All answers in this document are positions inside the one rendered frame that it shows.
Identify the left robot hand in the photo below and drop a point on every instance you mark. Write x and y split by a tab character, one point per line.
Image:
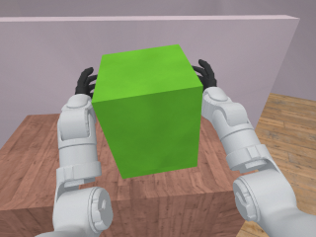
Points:
83	82

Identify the robot right upper arm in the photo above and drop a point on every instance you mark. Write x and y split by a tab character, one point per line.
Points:
266	198

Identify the carton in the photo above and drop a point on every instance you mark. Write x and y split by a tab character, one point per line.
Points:
148	103

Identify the right robot hand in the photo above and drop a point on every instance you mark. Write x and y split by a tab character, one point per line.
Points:
207	78

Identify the robot left upper arm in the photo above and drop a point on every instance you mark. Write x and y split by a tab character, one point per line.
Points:
82	213

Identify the robot right forearm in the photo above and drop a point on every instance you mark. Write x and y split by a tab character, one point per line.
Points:
244	151

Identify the pedestal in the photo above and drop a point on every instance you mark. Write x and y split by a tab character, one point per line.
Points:
191	202

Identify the robot left forearm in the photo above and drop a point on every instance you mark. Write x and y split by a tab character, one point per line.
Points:
77	144

